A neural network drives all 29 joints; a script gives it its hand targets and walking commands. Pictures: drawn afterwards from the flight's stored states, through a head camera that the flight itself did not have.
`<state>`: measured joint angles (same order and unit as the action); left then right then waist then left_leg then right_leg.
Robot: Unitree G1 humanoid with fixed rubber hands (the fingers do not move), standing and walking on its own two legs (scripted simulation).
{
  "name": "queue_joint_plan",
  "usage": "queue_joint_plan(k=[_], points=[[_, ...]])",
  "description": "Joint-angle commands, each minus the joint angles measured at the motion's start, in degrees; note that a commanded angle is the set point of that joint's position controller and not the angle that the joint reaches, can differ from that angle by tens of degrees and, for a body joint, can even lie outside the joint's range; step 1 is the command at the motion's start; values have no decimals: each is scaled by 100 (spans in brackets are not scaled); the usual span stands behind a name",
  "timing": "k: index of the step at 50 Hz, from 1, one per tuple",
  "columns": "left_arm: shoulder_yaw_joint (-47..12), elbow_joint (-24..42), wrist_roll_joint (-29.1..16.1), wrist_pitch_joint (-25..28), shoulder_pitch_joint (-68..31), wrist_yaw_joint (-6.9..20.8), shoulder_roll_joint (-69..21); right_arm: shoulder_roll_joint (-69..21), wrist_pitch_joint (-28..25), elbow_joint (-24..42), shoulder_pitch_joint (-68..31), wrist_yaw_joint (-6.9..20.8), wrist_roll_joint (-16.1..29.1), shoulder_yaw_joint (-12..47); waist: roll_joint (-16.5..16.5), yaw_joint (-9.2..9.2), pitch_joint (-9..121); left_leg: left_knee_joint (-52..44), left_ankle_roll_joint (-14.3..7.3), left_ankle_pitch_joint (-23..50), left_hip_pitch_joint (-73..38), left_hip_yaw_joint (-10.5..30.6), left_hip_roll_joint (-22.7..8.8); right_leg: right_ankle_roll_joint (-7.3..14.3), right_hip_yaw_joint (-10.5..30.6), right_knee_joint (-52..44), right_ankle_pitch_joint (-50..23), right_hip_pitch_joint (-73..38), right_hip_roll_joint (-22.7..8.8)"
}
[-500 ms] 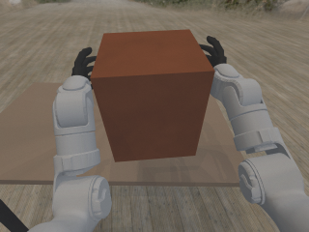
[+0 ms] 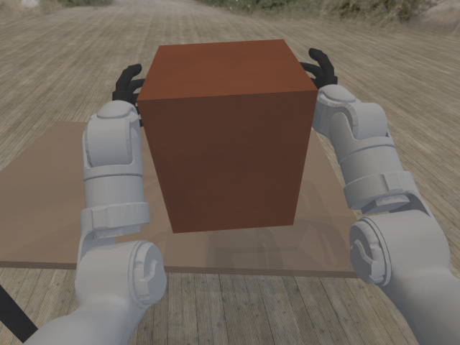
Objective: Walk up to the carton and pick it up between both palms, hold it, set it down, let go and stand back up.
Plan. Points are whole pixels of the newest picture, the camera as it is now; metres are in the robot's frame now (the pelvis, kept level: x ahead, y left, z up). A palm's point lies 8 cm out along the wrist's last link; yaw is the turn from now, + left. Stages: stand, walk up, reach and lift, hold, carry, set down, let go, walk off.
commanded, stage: hold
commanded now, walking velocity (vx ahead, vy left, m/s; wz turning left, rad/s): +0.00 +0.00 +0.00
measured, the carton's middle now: (227, 137) +0.40 +0.01 +0.24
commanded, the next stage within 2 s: set down in 1.58 s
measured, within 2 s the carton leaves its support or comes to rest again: neither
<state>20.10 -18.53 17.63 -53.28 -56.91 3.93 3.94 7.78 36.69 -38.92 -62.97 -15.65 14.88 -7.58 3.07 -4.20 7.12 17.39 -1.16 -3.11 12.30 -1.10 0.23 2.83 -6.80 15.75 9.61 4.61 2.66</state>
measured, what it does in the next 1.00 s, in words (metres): stands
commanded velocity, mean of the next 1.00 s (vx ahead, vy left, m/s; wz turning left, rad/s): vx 0.00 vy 0.00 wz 0.00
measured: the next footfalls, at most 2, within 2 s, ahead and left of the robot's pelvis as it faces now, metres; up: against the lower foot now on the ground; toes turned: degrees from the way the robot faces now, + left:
none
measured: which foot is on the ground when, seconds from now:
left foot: down 0.00-1.00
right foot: down 0.00-1.00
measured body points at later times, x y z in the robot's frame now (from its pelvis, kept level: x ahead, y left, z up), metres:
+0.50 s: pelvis +0.01 +0.01 +0.00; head -0.06 +0.03 +0.45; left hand +0.39 +0.15 +0.29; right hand +0.39 -0.15 +0.30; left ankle +0.07 +0.10 -0.75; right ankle +0.00 -0.08 -0.75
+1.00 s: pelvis +0.01 +0.01 +0.00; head -0.06 +0.04 +0.45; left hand +0.39 +0.16 +0.28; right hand +0.39 -0.14 +0.30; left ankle +0.07 +0.10 -0.75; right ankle +0.00 -0.08 -0.75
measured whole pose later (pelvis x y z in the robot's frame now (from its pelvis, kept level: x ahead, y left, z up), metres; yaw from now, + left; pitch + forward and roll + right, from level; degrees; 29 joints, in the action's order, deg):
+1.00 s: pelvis +0.01 +0.01 +0.00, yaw -2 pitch -5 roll -1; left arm 18.1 -6.8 16.7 -55.1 -48.2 3.1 1.8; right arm 8.3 36.8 -30.0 -55.3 -18.1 20.5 -2.6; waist 2.8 -3.8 4.8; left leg 14.7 -2.1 -4.1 5.4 -3.6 0.7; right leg 2.1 -4.1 12.1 8.8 -2.0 2.2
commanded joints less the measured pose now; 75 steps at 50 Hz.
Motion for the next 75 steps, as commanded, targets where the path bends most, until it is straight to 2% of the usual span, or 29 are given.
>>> queue_joint_plan(k=[1, 2, 3, 4, 6, 7, 10, 11, 12, 13, 14, 15, 16, 17, 18, 20, 22, 24, 31, 35, 43, 56, 75], points=[[-1401, 876, -875, 535, -2912, 758, -1981, -1744, -105, 881, -2777, 258, 611, 1121, -282, -34, 2112, -64, 65, 411, -1461, 36, 107, -520, 392, -354, -980, -330, -195], [-1479, 1085, -872, 598, -2512, 798, -2028, -1784, -168, 1048, -2314, 236, 658, 1226, -352, 0, 2212, -13, 83, 723, -1786, 84, 114, -499, 429, -327, -1223, -412, -167], [-1673, 1483, -892, 623, -2548, 829, -2145, -1967, -190, 1281, -2312, 207, 724, 1443, -465, -54, 2337, 30, 150, 1226, -2042, 127, 95, -417, 445, -342, -1529, -456, -115], [-1860, 1604, -952, 568, -2530, 860, -2237, -2001, -220, 1571, -2395, 176, 794, 1523, -533, -68, 2297, 120, 192, 1627, -2126, 167, 102, -385, 455, -393, -1823, -369, -89], [-2391, 2413, -1131, 427, -2628, 837, -2528, -2187, -192, 1996, -2119, 99, 990, 1729, -817, -230, 2334, 216, 326, 2330, -2573, 194, 49, -295, 391, -496, -2124, -275, 7], [-2570, 2657, -1199, 335, -2623, 831, -2672, -2170, -171, 2315, -2191, 61, 984, 1793, -833, -305, 2406, 277, 400, 2833, -2713, 213, 87, -277, 337, -538, -2351, -271, 51], [-3206, 3625, -1334, 113, -2590, 718, -2844, -2095, -121, 2881, -2083, -53, 1266, 2171, -1145, -371, 2489, 366, 540, 3235, -3012, 277, 22, -201, 420, -617, -2215, -192, 99], [-3183, 3577, -1328, 31, -2441, 646, -2881, -1933, -97, 3011, -2122, -49, 1275, 2143, -1050, -287, 2250, 280, 550, 3098, -3042, 317, -35, -190, 343, -661, -2001, -96, 117], [-3081, 3491, -1290, -24, -2398, 611, -2732, -1881, -67, 2944, -2157, -7, 1255, 2190, -1058, -186, 1828, 178, 533, 2553, -2697, 277, -45, -183, 334, -670, -1715, -191, 119], [-3012, 3199, -1274, -64, -2485, 600, -2687, -1789, -24, 2819, -2306, 29, 1252, 2123, -873, -209, 1417, 58, 507, 1925, -2367, 260, -41, -198, 307, -677, -1438, -118, 50], [-2796, 2755, -1156, -109, -2452, 580, -2637, -1771, -23, 2698, -2460, 76, 1149, 2066, -800, -97, 1059, -117, 413, 1132, -1939, 237, -56, -217, 279, -683, -1038, -151, 22], [-2647, 2536, -1048, -104, -2468, 537, -2717, -1593, -41, 2432, -2648, 154, 985, 1859, -807, -117, 641, -334, 409, 307, -1513, 338, -124, -248, 226, -530, -738, -201, 54], [-2402, 2322, -950, -102, -2649, 492, -2597, -1528, -79, 2053, -2699, 229, 890, 1669, -761, -63, 537, -489, 367, -333, -1238, 343, -165, -244, 198, -472, -566, -281, 44], [-2118, 1904, -854, -96, -2594, 470, -2537, -1377, -110, 1777, -2704, 322, 671, 1484, -486, 20, 257, -623, 304, -1006, -977, 292, -174, -320, 140, -451, -119, -183, 6], [-1841, 1509, -1145, -18, -2434, 551, -2427, -1921, -89, 1835, -2755, 284, 961, 1602, 70, 167, 736, -484, 96, -637, -1426, -24, -175, -388, 488, -685, -29, -243, -230], [-1751, 1396, -1151, 162, -2508, 576, -2382, -1976, -88, 1901, -2772, 212, 1033, 1670, 65, 270, 1227, -262, 14, 11, -1797, 23, -42, -468, 492, -747, -457, -129, -236], [-1650, 1412, -1019, 272, -2640, 600, -2360, -2023, -66, 1808, -2662, 128, 1115, 1743, -2, 270, 1527, -166, -5, 460, -2065, 28, 67, -554, 515, -669, -1066, -157, -267], [-1630, 1436, -925, 311, -2670, 645, -2331, -2021, -62, 1733, -2599, 78, 1158, 1756, -52, 234, 1559, -158, 5, 626, -2157, 45, 102, -584, 517, -628, -1320, -152, -286], [-1891, 1603, -949, 328, -2902, 708, -2383, -1977, -121, 1617, -2660, 70, 992, 1504, -300, -11, 1229, -239, 72, 287, -2008, 51, 43, -496, 481, -655, -782, 74, -269], [-2030, 1742, -1020, 321, -2947, 680, -2420, -1952, -123, 1669, -2678, 57, 942, 1448, -461, -74, 1277, -239, 140, 203, -1957, 64, -6, -440, 455, -628, -623, 61, -234], [-2088, 1915, -1061, 264, -2774, 608, -2426, -1847, -94, 1765, -2587, 60, 976, 1522, -536, -15, 1354, -266, 244, 275, -1939, 108, -104, -358, 434, -589, -599, -90, -167], [-2313, 2472, -1070, 95, -2444, 575, -2501, -1821, -66, 2224, -2396, 52, 1162, 1793, -449, -5, 1458, -121, 273, 1187, -2327, 128, -54, -364, 458, -667, -1090, -210, -157], [-2150, 2156, -1074, 67, -2517, 643, -2428, -1828, 8, 2068, -2470, 1, 1178, 1716, -368, 16, 1288, -195, 192, 736, -2131, 98, -30, -411, 487, -673, -983, -169, -226]])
